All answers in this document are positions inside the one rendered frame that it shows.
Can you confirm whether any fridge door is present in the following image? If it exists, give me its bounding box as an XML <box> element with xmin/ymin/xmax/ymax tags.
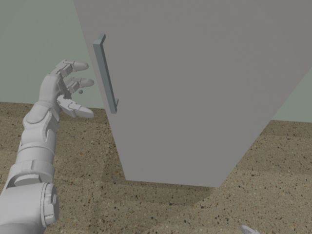
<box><xmin>73</xmin><ymin>0</ymin><xmax>312</xmax><ymax>188</ymax></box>

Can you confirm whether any left robot hand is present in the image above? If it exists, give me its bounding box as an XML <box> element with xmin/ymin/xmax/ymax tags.
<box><xmin>39</xmin><ymin>59</ymin><xmax>95</xmax><ymax>118</ymax></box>

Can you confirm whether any handle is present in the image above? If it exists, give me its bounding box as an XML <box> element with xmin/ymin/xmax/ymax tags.
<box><xmin>93</xmin><ymin>33</ymin><xmax>118</xmax><ymax>114</ymax></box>

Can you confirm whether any robot left forearm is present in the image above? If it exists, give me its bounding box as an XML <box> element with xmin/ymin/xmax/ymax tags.
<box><xmin>0</xmin><ymin>101</ymin><xmax>61</xmax><ymax>199</ymax></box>

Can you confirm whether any robot left upper arm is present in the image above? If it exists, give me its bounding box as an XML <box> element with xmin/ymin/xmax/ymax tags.
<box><xmin>0</xmin><ymin>182</ymin><xmax>59</xmax><ymax>234</ymax></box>

